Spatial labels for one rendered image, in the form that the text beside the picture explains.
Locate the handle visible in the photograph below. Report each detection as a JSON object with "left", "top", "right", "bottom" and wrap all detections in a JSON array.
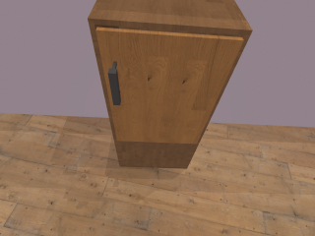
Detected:
[{"left": 107, "top": 61, "right": 121, "bottom": 105}]

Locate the cupboard door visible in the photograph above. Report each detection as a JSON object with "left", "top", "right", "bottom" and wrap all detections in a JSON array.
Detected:
[{"left": 95, "top": 27, "right": 244, "bottom": 145}]

